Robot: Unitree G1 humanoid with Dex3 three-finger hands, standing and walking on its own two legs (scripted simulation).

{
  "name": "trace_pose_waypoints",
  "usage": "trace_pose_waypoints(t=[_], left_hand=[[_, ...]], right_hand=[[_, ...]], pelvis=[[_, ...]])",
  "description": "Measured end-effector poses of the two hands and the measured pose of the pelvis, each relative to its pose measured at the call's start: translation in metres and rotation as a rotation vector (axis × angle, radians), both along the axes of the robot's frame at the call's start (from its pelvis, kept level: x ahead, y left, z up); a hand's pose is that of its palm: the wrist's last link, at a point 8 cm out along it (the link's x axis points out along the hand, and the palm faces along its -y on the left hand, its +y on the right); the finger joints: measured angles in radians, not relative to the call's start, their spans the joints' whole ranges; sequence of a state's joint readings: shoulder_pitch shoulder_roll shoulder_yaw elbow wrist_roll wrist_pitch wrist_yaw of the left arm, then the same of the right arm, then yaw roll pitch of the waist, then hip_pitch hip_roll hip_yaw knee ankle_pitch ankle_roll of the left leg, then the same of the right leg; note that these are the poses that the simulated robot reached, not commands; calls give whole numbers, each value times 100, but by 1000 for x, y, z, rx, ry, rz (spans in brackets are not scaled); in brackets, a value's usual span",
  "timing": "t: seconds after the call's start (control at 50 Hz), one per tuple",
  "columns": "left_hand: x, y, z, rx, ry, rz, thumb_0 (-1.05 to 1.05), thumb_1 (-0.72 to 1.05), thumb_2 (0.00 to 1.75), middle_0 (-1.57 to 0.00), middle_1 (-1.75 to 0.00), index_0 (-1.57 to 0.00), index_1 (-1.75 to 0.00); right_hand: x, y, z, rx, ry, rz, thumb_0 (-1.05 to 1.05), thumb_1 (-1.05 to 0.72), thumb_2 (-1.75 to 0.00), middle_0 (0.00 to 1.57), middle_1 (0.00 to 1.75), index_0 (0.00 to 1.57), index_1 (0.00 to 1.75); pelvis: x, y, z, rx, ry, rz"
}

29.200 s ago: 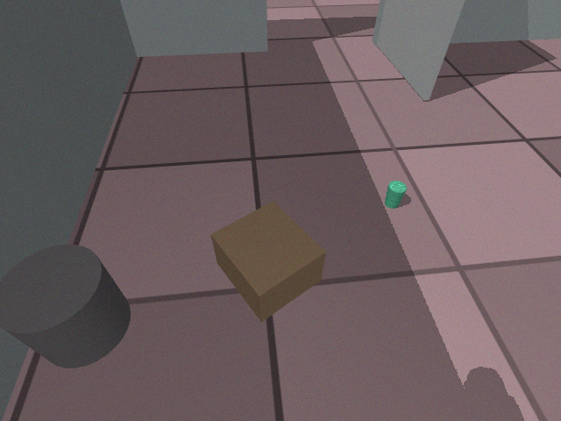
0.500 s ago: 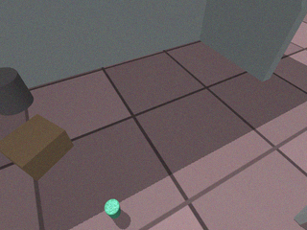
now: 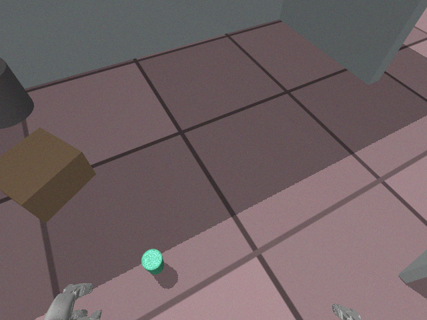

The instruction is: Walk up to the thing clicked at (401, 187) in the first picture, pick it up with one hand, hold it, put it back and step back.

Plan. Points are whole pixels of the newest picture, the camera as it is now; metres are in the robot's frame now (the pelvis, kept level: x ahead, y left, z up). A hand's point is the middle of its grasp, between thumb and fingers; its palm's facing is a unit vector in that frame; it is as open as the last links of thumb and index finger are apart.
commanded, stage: rise first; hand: left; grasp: from above
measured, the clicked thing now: (154, 263) +0.41 +0.24 -0.71
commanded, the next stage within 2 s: none
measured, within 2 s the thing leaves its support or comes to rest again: neither
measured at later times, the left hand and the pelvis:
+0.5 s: hand out of the picture +0.13 +0.27 -0.22, palm faces -0.20 -0.85 -0.48, open 14.1 cm; pelvis +0.00 +0.02 -0.08, yaw +0 degrees
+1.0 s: hand (114, 295) +0.25 +0.30 -0.42, palm faces -0.43 -0.40 -0.81, open 13.9 cm; pelvis -0.07 +0.01 -0.28, yaw -1 degrees
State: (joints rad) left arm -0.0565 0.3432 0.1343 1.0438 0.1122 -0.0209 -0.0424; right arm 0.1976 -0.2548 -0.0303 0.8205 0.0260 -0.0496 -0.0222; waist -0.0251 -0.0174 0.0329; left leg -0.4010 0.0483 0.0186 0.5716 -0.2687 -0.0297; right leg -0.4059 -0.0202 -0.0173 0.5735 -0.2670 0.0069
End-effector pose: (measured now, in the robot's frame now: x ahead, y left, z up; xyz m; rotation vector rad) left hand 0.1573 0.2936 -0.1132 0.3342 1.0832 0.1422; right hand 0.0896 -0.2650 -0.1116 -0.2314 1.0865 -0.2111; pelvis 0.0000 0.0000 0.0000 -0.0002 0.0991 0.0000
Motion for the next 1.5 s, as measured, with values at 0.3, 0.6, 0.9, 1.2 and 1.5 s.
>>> trace_pose_waypoints(t=[0.3,0.6,0.9,1.2,1.5], left_hand=[[-18,11,-41,98,44,-75,0,-40,97,-8,-106,-8,-105],[-16,18,-91,225,52,-230,-1,-54,97,-8,-110,-7,-109],[74,18,-223,523,-144,-610,-1,-50,96,-8,-110,-8,-109],[135,11,-302,655,-209,-833,-1,-49,99,-9,-107,-9,-106],[169,11,-357,763,-263,-986,-1,-52,103,-9,-102,-8,-102]], right_hand=[[38,20,-25,-4,-157,55,1,-91,-90,20,30,20,30],[79,35,-72,-5,-280,147,1,-92,-90,20,30,20,30],[50,9,-236,-16,-156,157,1,-89,-90,20,30,20,30],[-69,3,-339,-14,111,54,1,-89,-90,20,30,20,30],[-110,2,-362,-68,247,43,1,-90,-90,20,30,20,30]], pelvis=[[1,13,-44,-13,127,4],[-8,14,-102,-30,266,15],[-48,10,-243,-29,468,9],[-87,11,-331,-53,479,-13],[-90,21,-372,-88,484,-20]])
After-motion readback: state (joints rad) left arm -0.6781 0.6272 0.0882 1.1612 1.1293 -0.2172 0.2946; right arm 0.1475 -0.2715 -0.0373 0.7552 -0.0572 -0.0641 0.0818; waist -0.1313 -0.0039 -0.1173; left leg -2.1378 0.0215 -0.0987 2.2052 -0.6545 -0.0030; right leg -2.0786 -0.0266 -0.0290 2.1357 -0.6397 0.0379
